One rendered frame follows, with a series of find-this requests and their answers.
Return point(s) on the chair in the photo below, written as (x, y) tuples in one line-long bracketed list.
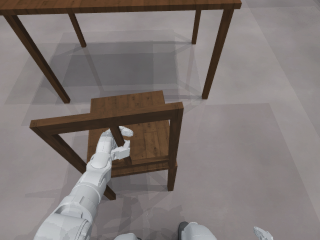
[(153, 146)]

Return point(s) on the table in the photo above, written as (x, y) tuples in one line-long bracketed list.
[(11, 8)]

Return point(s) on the robot right foot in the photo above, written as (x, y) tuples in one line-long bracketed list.
[(181, 228)]

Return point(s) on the right robot thigh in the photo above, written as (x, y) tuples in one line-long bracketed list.
[(197, 232)]

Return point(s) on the left robot forearm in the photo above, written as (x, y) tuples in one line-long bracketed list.
[(88, 191)]

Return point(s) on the left robot hand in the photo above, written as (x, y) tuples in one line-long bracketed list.
[(108, 145)]

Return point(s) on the left robot upper arm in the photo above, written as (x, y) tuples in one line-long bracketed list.
[(65, 227)]

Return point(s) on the right robot hand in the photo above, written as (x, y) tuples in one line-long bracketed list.
[(261, 234)]

